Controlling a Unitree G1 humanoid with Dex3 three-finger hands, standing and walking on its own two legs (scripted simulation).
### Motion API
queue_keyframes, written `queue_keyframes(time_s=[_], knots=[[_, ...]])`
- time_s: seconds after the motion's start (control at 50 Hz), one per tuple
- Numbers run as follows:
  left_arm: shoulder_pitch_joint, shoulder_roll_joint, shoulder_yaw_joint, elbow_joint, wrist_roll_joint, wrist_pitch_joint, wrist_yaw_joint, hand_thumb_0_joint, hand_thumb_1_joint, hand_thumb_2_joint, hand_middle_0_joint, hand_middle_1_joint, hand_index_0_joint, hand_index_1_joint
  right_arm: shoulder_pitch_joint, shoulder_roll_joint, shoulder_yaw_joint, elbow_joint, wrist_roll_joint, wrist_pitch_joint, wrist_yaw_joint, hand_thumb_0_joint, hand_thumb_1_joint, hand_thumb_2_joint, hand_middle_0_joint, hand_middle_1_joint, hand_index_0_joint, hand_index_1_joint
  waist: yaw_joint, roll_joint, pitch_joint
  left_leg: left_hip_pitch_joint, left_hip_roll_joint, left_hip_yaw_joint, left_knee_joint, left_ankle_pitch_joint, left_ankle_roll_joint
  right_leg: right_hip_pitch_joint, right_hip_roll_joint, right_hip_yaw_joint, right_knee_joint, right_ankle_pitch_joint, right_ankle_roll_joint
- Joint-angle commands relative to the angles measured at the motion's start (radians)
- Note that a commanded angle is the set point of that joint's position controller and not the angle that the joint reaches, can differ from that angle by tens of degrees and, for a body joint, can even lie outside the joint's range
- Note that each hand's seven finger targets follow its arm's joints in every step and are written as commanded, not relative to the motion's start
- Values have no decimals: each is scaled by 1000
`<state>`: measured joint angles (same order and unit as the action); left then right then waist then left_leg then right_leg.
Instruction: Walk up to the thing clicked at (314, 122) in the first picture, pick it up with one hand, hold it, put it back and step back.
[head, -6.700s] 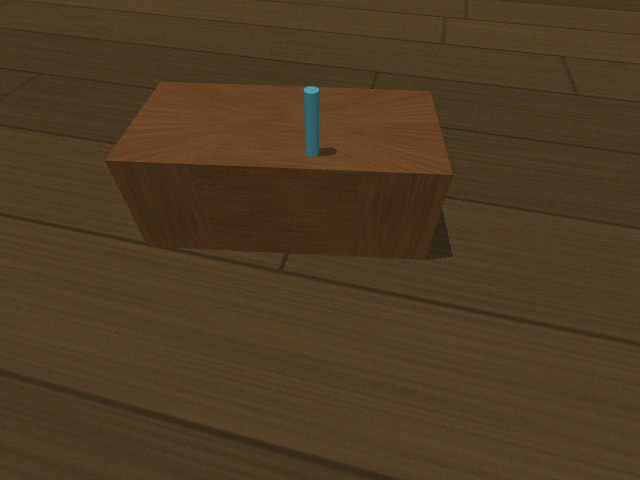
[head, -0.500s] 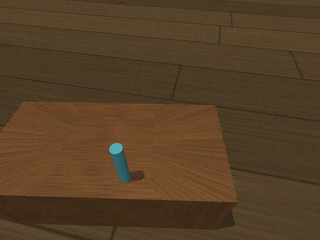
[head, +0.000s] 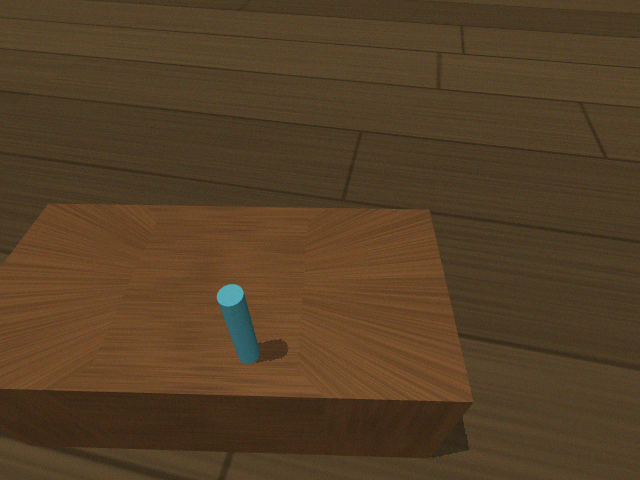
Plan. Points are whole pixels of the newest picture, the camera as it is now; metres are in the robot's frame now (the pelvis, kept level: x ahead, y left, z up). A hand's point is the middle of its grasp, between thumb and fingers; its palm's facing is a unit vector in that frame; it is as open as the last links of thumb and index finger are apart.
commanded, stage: stand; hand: left
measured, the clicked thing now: (240, 327) +0.44 +0.18 -0.22
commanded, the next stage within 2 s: go down in 0.58 s
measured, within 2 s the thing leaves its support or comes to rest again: neither
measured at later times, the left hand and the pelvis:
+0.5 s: hand out of the picture +0.08 +0.25 -0.15, palm faces +0.00 -0.94 -0.34, open 7.4 cm; pelvis +0.00 +0.00 +0.00, yaw +0 degrees
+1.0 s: hand (158, 472) +0.17 +0.25 -0.14, palm faces +0.04 -0.95 -0.32, open 12.7 cm; pelvis -0.01 +0.01 -0.02, yaw -2 degrees
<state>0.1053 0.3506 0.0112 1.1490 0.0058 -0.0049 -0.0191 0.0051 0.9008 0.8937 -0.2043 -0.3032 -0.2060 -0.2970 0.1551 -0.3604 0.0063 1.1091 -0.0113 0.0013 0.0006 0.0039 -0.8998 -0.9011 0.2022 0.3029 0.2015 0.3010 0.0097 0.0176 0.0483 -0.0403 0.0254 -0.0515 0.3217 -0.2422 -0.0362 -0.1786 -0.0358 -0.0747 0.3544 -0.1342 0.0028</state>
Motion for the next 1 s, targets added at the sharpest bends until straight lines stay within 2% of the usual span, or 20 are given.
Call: queue_keyframes(time_s=[0.0,0.1,0.24,0.32,0.64,0.66,0.68,0.7,0.72,0.74,0.76,0.8,0.82,0.86,0.88,0.9,0.92,0.94,0.96,0.98], knots=[[-46,216,37,-61,4,-21,19,0,900,900,-200,-300,-200,-301,-31,-211,-42,-56,-2,-22,-11,0,-900,-900,200,300,200,300,1,-7,-45,-128,99,-53,-76,84,48,109,-109,119,-48,44,-25],[-49,218,38,-63,2,-25,20,0,900,900,-200,-300,-200,-301,-21,-204,-39,-58,-1,-24,-12,0,-900,-900,200,300,200,300,-4,-20,-67,-110,101,-50,-68,143,45,123,-113,117,-31,131,-24],[-46,216,37,-59,0,-21,21,0,900,900,-200,-300,-200,-301,-26,-207,-37,-56,-1,-21,-14,0,-900,-900,200,300,200,300,0,-19,-54,-106,100,-49,-66,123,45,108,-111,116,-42,94,-23],[-40,212,36,-60,1,-24,20,0,900,900,-200,-300,-200,-301,-28,-211,-37,-59,0,-22,-13,0,-900,-900,200,300,200,300,1,-15,-67,-99,105,-48,-59,149,46,120,-113,115,-34,139,-24],[-52,216,39,-66,2,-22,19,0,900,900,-200,-300,-200,-301,-25,-207,-39,-58,-2,-21,-12,0,-900,-900,200,300,200,300,1,-14,-40,-123,102,-46,-70,88,44,103,-106,122,-49,46,-25],[-46,212,37,-65,3,-22,19,0,820,820,-159,-220,-171,-221,-31,-211,-40,-59,-2,-22,-12,0,-820,-820,120,220,120,220,3,-11,-48,-118,106,-48,-72,94,48,104,-107,123,-48,60,-25],[-397,18,1,-416,-83,-102,27,0,740,740,-79,-140,-91,-141,-382,-32,-9,-410,98,-145,-29,0,-740,-740,45,140,48,140,-58,-9,-70,-231,-39,80,49,45,35,-32,9,26,27,-13,-6],[-394,121,29,-512,-84,-106,47,0,660,660,-32,-60,-24,-61,-368,-68,-8,-484,95,-175,-40,0,-660,-660,45,60,48,60,-39,5,-118,-203,-42,78,52,27,37,19,-2,35,25,-33,-2],[-226,202,78,-314,-79,-56,61,0,580,580,-41,0,-32,-14,-265,-139,-51,-327,91,-153,-57,0,-580,-580,45,54,48,54,-37,-18,-67,-234,-44,81,49,-21,36,-2,-3,35,21,-84,-5],[-136,221,98,-233,-77,-18,55,0,500,500,-39,0,-26,-19,-216,-154,-82,-249,90,-129,-61,0,-500,-500,45,54,49,54,-16,-15,-31,-271,-45,85,86,0,31,-15,2,27,46,-66,-1],[-82,191,90,-218,-74,16,49,0,420,420,-40,-19,-27,-41,-219,-158,-110,-221,94,-125,-66,0,-420,-420,45,54,48,54,-15,-42,-64,-289,-42,80,113,48,33,-20,13,27,79,-8,-1],[-235,223,101,-359,-67,12,65,0,281,260,-43,-5,-37,-17,-258,-188,-139,-326,86,-162,-79,0,-260,-260,45,53,48,53,-10,-11,-263,-281,-38,69,154,116,34,27,10,36,138,85,2],[-197,237,118,-357,-50,33,67,0,214,209,-49,0,-37,-14,-191,-197,-159,-320,76,-158,-81,0,-180,-222,45,53,48,53,-22,4,-320,-278,-37,63,167,154,31,35,15,34,156,127,-1],[-11,175,149,-232,-13,105,46,0,125,169,-60,0,-52,-11,7,-156,-208,-246,50,-134,-62,0,-45,-196,46,53,49,53,-26,-14,-225,-362,-40,65,193,140,33,-56,22,30,178,110,-9],[-3,150,139,-272,-15,128,36,0,73,130,-71,0,-65,0,10,-149,-207,-306,50,-138,-54,0,16,-178,47,52,49,52,-27,-30,-303,-324,-43,67,194,159,33,-5,21,31,177,132,-8],[-62,172,145,-377,-19,147,38,0,45,107,-76,0,-77,0,-58,-187,-225,-452,56,-146,-54,0,47,-167,47,52,49,52,-39,-70,-413,-272,-46,67,178,179,37,62,21,29,164,158,-3],[-54,199,161,-460,-21,175,39,0,8,90,-78,-3,-82,0,-40,-144,-208,-477,67,-138,-52,0,106,-151,48,52,49,52,-20,-45,-403,-267,-55,74,164,179,39,71,16,28,144,156,0],[-50,189,154,-449,-22,209,34,0,-18,95,-73,-3,-75,-1,18,-96,-182,-408,73,-118,-46,0,144,-142,48,52,49,52,-23,-10,-295,-303,-59,80,155,159,37,3,14,26,139,126,-5],[-41,135,128,-419,-30,238,23,0,-87,74,-81,-15,-87,-10,-14,-49,-136,-402,74,-109,-36,0,190,-129,48,51,50,51,-14,-39,-217,-341,-58,76,162,114,39,-54,15,20,134,68,-2],[-59,90,105,-425,-32,254,13,0,-115,75,-76,-12,-76,-11,-50,-45,-140,-434,76,-111,-35,0,213,-123,49,51,50,51,-26,-57,-192,-357,-55,77,176,81,39,-107,18,20,146,33,-3]])
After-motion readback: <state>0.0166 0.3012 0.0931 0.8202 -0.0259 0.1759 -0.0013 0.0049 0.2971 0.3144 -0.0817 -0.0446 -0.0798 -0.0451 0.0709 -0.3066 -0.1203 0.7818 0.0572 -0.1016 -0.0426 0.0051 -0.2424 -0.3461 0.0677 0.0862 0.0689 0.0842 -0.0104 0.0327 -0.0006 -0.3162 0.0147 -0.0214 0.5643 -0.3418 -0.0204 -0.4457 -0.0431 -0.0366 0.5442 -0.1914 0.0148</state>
